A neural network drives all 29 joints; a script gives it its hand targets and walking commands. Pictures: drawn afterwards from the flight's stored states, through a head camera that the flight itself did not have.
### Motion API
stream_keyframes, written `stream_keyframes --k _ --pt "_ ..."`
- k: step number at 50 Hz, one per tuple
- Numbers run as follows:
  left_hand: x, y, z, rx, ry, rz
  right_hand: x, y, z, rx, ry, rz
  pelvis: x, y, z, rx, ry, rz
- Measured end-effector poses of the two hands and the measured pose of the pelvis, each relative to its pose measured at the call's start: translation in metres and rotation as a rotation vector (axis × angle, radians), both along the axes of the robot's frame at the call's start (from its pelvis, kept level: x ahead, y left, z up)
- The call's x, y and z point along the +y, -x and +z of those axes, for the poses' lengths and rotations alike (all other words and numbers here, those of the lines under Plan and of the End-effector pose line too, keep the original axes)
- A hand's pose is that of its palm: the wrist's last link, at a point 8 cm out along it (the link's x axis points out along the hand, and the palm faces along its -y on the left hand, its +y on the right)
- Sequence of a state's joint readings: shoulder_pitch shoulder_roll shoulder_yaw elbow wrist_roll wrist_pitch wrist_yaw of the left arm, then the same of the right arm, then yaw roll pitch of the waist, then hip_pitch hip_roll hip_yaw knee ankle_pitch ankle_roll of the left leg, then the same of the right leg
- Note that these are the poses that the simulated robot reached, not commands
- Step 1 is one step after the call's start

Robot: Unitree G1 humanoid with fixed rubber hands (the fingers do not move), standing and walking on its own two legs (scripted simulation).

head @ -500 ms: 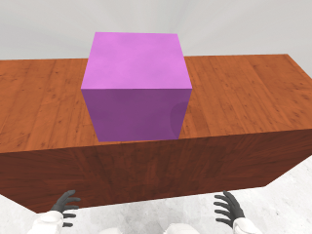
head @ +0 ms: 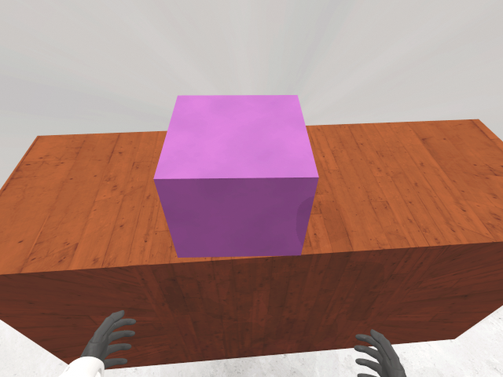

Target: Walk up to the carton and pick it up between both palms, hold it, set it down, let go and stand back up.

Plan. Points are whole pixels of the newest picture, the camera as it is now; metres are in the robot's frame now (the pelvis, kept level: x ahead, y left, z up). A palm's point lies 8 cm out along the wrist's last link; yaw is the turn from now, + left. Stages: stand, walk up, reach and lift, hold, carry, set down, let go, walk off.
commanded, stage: reach and lift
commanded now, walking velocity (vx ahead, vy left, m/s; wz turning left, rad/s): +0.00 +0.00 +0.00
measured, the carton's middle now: (238, 174) +0.50 +0.01 +0.03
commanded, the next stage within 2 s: none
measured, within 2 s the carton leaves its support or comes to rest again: neither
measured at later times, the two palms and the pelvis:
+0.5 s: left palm (103, 322) +0.22 +0.23 -0.02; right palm (378, 335) +0.19 -0.20 -0.03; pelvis +0.05 +0.00 +0.01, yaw -1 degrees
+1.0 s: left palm (100, 304) +0.23 +0.23 +0.02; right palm (374, 286) +0.24 -0.20 +0.03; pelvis +0.04 +0.01 +0.01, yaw -1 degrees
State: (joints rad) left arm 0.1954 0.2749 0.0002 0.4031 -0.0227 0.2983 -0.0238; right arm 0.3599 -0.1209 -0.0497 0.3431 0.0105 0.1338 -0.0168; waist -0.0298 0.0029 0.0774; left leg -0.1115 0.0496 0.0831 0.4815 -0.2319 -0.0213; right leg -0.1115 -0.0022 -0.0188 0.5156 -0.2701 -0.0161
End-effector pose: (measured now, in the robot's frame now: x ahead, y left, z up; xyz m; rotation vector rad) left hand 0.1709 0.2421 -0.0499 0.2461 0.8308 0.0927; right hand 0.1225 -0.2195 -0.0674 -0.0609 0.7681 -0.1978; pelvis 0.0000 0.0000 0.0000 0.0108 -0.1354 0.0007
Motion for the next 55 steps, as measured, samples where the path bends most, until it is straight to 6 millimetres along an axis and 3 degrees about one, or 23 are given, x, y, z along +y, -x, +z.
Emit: stream_keyframes --k 10,16,23,32,44,55 --pt "-0.015 0.001 -0.007 -0.031 0.065 0.017 0.000 -0.029 0.019 -0.062 0.033 0.031 -0.001 -0.016 0.007 0.036 -0.004 -0.008" --pt "-0.020 -0.022 0.004 -0.147 0.098 0.006 0.006 -0.047 0.030 -0.122 0.022 0.023 -0.002 -0.031 0.009 0.061 0.000 -0.010" --pt "-0.010 -0.047 0.021 -0.246 0.094 0.015 0.014 -0.060 0.035 -0.169 -0.003 0.025 0.002 -0.049 0.011 0.072 0.008 -0.019" --pt "-0.003 -0.053 0.036 -0.318 0.091 0.043 0.014 -0.076 0.051 -0.268 0.022 0.038 0.010 -0.063 0.012 0.066 0.013 -0.024" --pt "-0.012 -0.049 0.053 -0.444 0.138 0.055 0.020 -0.104 0.077 -0.408 0.018 0.079 0.012 -0.052 0.012 0.048 0.014 -0.017" --pt "-0.017 -0.069 0.089 -0.566 0.162 0.040 0.020 -0.122 0.105 -0.510 -0.036 0.065 0.010 -0.030 0.011 0.028 0.011 -0.005"
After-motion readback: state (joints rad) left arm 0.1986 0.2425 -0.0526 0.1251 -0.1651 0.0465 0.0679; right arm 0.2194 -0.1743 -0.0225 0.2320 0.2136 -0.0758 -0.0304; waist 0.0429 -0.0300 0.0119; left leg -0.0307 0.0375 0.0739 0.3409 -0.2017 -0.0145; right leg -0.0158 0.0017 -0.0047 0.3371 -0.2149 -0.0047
